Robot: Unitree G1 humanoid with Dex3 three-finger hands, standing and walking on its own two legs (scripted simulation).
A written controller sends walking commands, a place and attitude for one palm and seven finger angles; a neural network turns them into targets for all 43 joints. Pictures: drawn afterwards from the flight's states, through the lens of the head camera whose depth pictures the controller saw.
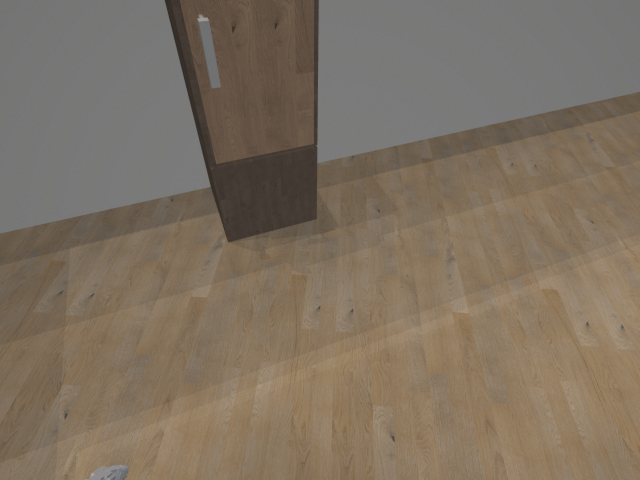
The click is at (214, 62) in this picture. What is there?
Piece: cupboard door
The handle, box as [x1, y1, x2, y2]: [197, 14, 220, 87]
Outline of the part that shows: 200,14 198,15 199,17 197,19 210,84 212,87 218,87 220,86 209,23 207,18 204,18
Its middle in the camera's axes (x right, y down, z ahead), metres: -0.32 -0.52 +1.08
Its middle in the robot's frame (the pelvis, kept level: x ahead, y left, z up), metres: +1.14 +0.38 +0.04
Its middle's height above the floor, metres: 0.81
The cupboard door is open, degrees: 0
